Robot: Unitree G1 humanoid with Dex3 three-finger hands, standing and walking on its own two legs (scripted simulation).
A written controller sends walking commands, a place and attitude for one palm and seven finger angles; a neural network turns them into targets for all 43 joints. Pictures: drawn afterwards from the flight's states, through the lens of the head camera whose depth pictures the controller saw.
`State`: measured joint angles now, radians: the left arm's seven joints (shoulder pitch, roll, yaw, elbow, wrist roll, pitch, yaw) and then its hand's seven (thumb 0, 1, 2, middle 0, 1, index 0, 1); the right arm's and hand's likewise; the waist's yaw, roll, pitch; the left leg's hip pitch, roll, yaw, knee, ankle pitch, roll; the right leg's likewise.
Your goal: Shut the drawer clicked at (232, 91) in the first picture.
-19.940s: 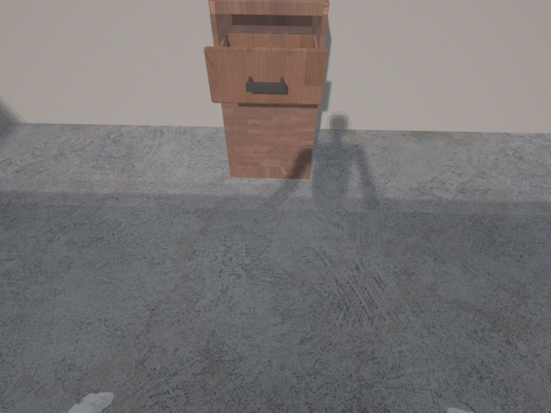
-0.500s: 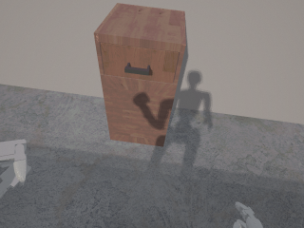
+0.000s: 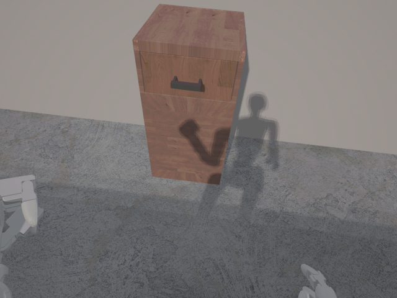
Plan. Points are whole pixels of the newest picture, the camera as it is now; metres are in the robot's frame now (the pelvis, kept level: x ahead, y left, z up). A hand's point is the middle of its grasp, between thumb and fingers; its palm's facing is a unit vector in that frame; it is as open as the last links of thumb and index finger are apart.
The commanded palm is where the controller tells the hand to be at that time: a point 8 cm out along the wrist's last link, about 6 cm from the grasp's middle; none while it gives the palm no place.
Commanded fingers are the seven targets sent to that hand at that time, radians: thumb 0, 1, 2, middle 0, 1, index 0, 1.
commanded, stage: stop stepping back and stand still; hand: left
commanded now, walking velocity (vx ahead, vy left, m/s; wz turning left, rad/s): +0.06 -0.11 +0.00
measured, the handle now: (186, 82) +0.89 +0.09 -0.04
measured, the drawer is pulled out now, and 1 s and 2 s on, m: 0.00 0.00 0.00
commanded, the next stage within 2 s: let the arm hang, fingers relaxed in 0.10 s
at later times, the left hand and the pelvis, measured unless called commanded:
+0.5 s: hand out of the picture +0.09 +0.19 -0.15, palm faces +0.11 -0.97 -0.22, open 3.2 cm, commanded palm none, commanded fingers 0.00 0.90 0.90 -0.76 -0.91 -0.76 -0.91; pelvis +0.01 -0.01 +0.00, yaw +3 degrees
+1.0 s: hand out of the picture -0.01 +0.18 -0.16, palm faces +0.05 -0.98 -0.18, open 7.0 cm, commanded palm none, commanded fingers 0.00 0.90 0.90 -0.20 -0.30 -0.20 -0.30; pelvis +0.01 +0.01 +0.02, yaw +1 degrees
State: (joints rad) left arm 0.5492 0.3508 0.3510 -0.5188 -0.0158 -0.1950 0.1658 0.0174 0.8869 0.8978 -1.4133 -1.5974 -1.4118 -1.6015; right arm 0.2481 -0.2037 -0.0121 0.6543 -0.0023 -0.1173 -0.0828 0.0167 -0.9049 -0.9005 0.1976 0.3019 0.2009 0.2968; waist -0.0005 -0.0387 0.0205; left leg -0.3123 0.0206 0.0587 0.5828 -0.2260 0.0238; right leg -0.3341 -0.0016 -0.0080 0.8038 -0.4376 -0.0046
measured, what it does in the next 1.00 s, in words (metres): stands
